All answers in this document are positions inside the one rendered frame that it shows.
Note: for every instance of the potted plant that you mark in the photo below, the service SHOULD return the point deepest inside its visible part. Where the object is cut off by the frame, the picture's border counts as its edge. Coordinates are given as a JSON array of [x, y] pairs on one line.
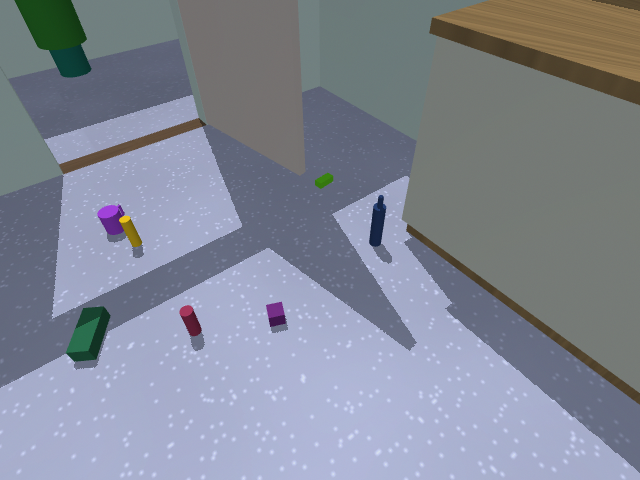
[[55, 26]]

